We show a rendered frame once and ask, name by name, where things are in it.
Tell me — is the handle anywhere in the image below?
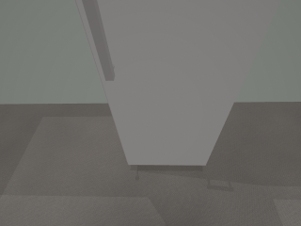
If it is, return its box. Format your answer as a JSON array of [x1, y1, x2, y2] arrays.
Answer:
[[82, 0, 115, 81]]

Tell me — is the fridge door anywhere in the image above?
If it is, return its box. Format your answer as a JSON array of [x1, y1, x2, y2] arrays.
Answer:
[[76, 0, 280, 166]]

